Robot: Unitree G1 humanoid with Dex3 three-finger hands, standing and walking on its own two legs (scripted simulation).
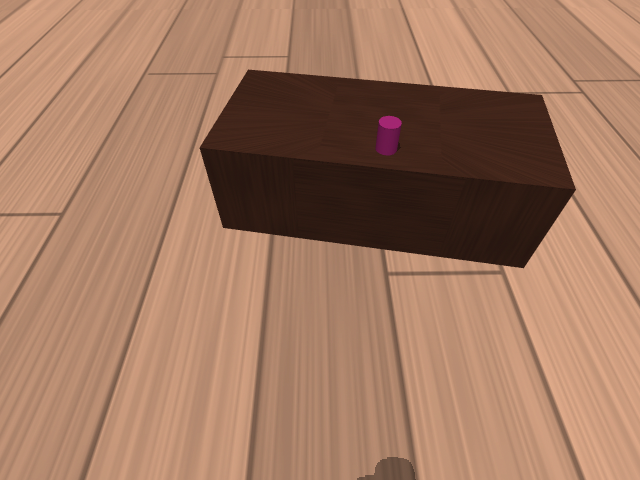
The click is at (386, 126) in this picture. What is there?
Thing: squat round
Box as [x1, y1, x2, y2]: [376, 116, 401, 154]
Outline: 384,116 379,119 376,150 382,154 392,154 396,151 401,122 396,117
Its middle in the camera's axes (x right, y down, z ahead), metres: +0.22 -0.35 +1.32
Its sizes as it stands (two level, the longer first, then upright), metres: 0.075 0.075 0.106
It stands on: a support 0.42 m high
